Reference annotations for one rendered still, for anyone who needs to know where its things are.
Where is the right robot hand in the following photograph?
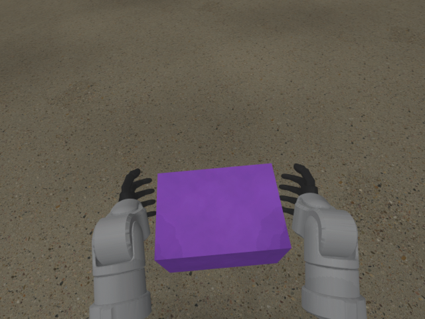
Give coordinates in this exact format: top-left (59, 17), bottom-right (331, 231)
top-left (279, 163), bottom-right (318, 215)

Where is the right robot forearm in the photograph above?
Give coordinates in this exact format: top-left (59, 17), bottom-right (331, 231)
top-left (292, 193), bottom-right (367, 319)

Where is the left robot forearm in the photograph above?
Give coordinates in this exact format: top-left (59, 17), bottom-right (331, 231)
top-left (89, 199), bottom-right (152, 319)

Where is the left robot hand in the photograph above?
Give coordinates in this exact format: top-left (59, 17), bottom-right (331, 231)
top-left (119, 169), bottom-right (156, 217)

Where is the carton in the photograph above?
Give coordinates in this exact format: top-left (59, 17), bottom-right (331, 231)
top-left (155, 163), bottom-right (292, 272)

